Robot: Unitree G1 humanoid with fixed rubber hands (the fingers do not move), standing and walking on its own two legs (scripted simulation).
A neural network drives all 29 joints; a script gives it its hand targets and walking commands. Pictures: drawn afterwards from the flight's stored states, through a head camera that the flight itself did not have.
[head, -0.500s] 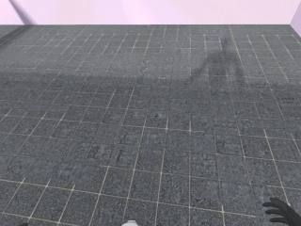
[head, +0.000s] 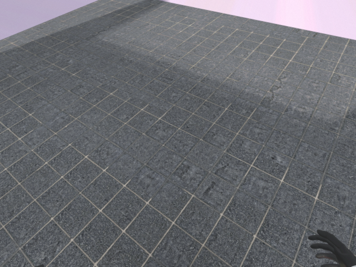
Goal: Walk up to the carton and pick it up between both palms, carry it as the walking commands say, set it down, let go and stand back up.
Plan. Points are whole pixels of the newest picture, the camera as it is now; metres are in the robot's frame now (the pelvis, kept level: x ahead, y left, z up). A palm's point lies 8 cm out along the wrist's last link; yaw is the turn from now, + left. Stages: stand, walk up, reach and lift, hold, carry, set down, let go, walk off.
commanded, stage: walk up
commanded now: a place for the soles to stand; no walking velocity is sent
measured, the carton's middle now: out of the picture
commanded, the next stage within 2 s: none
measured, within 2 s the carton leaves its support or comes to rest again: neither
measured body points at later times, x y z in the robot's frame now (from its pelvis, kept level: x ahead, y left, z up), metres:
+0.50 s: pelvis +0.18 +0.12 +0.00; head +0.21 +0.12 +0.45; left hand +0.10 +0.48 -0.08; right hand +0.47 -0.11 -0.08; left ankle +0.16 +0.23 -0.74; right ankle +0.30 +0.00 -0.71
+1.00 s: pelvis +0.39 +0.28 -0.01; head +0.42 +0.27 +0.44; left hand +0.09 +0.54 -0.05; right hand +0.81 +0.28 -0.04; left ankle +0.38 +0.47 -0.73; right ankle +0.39 +0.07 -0.74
